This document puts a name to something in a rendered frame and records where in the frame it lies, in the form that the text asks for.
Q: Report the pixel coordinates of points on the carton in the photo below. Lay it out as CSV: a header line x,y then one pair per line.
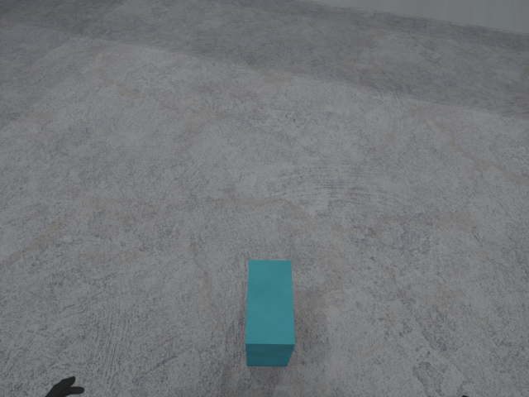
x,y
269,334

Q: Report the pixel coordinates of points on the robot left hand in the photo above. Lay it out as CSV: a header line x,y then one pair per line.
x,y
63,388

